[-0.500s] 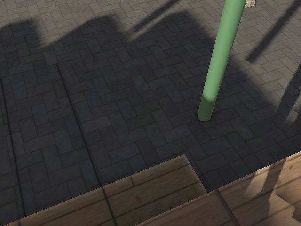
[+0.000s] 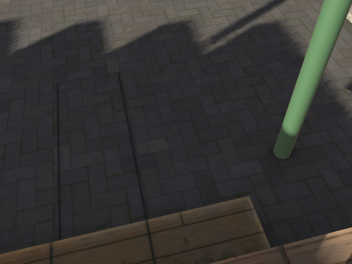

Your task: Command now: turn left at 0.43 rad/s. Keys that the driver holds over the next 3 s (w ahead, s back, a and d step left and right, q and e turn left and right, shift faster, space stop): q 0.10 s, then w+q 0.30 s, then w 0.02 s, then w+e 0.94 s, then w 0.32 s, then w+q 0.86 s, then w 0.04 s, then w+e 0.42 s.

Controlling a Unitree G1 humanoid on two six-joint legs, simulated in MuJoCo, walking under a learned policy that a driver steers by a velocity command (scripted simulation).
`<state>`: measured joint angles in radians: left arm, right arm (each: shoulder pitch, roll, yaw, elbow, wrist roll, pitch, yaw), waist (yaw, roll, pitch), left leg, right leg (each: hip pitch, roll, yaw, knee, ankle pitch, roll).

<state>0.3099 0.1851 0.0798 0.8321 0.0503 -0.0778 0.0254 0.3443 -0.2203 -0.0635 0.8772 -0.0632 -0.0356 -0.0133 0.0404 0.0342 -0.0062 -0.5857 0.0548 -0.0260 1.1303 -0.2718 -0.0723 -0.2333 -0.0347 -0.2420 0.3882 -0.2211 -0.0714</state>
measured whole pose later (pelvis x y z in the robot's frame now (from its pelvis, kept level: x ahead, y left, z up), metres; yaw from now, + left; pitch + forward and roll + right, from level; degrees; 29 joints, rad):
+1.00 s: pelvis +0.37 +0.16 -0.19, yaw +3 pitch +3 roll -3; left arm 0.49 0.16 -0.03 1.00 0.09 -0.14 -0.04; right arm 0.17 -0.22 0.07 0.81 -0.11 -0.07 0.06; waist 0.09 0.04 -0.05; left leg -0.76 0.12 -0.12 0.85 0.22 0.01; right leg -0.33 0.17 0.02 0.81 -0.53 -0.12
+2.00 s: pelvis +0.98 +0.11 -0.45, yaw -9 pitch +2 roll -2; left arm 0.23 0.23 0.04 1.02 0.01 -0.06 -0.01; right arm 0.25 -0.24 -0.07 0.90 0.05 -0.04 -0.05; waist -0.01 0.03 0.03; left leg -0.75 0.11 -0.07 1.37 -0.33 -0.03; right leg -0.28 0.02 -0.12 0.50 -0.26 -0.03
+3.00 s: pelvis +1.56 +0.17 -0.43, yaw +6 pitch +3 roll +0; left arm 0.25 0.25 0.07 0.87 -0.02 -0.08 -0.02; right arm 0.18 -0.25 -0.07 0.77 -0.01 -0.12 -0.02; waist 0.03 0.01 0.02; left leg -0.54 0.04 -0.07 1.08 -0.33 -0.02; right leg -0.25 0.13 0.06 0.34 -0.14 -0.11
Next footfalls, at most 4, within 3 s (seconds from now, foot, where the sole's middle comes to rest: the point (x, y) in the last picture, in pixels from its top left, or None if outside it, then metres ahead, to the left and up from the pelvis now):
0.26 left None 0.01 0.17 -0.78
0.72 right None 0.35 0.08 -0.93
1.14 left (126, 256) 0.59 0.32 -1.07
1.78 right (196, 193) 1.00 -0.01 -1.22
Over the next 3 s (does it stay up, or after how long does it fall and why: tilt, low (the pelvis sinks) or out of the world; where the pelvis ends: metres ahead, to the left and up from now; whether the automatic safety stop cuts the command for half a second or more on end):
stays up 1.56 0.17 -0.43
